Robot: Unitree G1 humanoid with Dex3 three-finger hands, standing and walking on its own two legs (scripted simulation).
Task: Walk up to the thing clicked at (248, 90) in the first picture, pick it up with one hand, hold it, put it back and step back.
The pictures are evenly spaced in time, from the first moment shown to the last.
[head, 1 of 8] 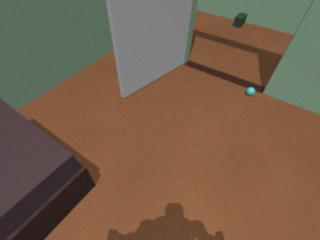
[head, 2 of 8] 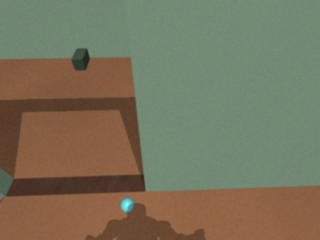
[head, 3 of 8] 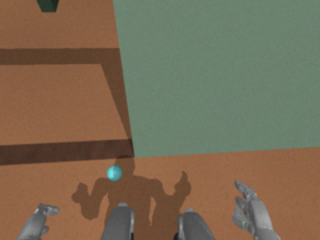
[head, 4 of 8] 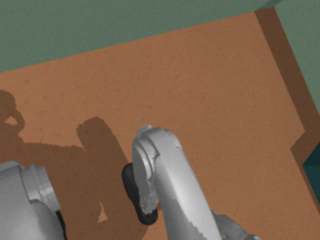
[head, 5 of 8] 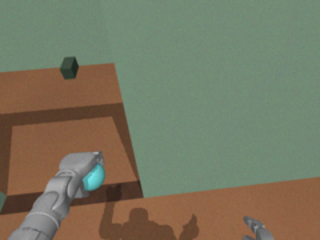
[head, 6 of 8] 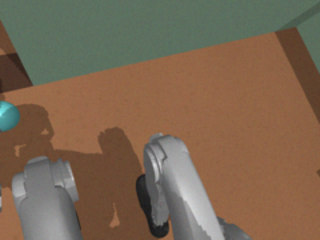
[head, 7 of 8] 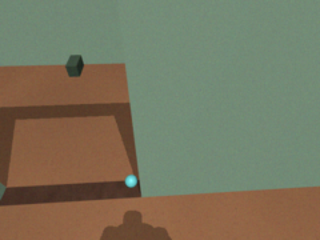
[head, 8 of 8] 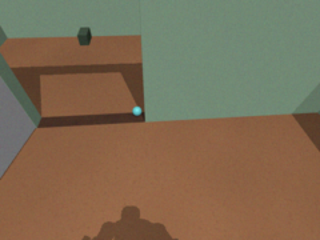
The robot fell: no
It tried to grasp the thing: yes
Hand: left
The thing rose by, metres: 0.69
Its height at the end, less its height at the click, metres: +0.00
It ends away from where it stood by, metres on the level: 0.19
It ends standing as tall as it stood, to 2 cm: yes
